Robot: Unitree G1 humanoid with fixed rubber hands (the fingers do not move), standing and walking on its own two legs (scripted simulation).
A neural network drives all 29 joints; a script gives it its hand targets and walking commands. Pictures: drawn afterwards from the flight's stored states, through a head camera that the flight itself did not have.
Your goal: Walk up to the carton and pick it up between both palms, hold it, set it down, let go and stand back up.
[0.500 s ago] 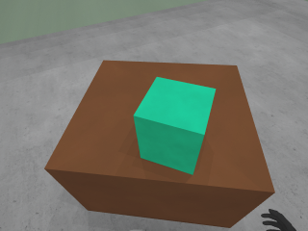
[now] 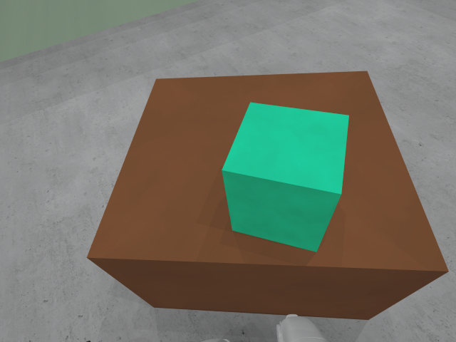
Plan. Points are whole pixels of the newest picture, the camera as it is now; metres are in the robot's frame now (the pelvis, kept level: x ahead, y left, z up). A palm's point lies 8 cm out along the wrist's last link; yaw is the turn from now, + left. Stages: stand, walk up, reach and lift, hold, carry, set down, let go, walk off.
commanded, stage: walk up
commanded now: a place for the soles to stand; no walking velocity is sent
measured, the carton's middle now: (284, 179) +0.46 -0.09 -0.05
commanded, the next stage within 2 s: none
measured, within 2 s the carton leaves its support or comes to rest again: neither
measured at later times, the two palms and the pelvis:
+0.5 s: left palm out of the picture +0.06 +0.27 -0.06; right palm out of the picture +0.06 -0.35 -0.10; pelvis -0.01 -0.04 +0.01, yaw -3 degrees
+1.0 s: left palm out of the picture +0.07 +0.28 -0.09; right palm out of the picture +0.03 -0.36 -0.08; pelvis -0.01 -0.04 +0.00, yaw -5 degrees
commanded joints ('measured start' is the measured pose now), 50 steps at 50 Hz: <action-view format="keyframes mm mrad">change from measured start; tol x32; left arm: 1 1 168 74 -74 17 -15 10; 50 158 324 150 -35 49 -19 -21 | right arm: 1 74 -242 -92 -44 -28 -34 -14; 50 -96 -151 -21 -42 -15 -13 -1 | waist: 1 -64 -51 -71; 27 46 -267 57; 45 2 166 -24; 50 61 -276 33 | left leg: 1 315 458 -486 -241 541 -29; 10 -388 112 -205 394 -222 -113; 30 247 109 -100 -273 65 -94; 32 400 451 -674 -431 -92 -48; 43 32 432 -457 -390 -370 93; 50 -441 101 -118 367 -202 -108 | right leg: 1 -97 -27 53 -170 -67 -60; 6 411 -9 58 -521 42 -128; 9 396 -347 747 -757 -233 -316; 27 212 -177 434 -682 -144 -250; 32 -206 127 115 -49 -124 -43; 47 368 0 -48 -437 36 -51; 50 362 -234 685 -813 -304 -96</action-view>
